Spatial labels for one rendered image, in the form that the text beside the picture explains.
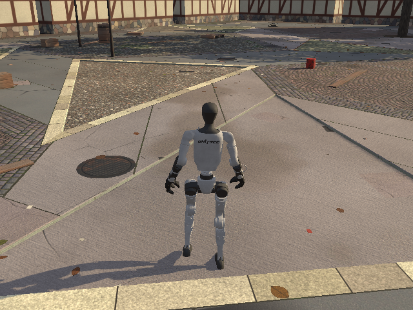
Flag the left robot upper arm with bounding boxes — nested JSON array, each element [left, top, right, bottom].
[[176, 130, 196, 166]]

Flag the right robot upper arm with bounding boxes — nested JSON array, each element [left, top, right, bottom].
[[222, 131, 239, 167]]

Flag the robot left forearm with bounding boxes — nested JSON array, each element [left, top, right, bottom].
[[168, 156, 183, 182]]

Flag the robot torso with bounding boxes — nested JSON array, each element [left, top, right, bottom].
[[193, 127, 223, 194]]

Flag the robot right hand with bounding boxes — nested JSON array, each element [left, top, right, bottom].
[[230, 176, 245, 189]]

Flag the robot left hand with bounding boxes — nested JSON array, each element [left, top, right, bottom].
[[165, 179, 180, 194]]

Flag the robot right forearm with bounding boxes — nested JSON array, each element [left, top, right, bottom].
[[233, 157, 244, 179]]

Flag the robot left thigh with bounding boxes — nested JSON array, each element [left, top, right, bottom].
[[185, 179, 197, 216]]

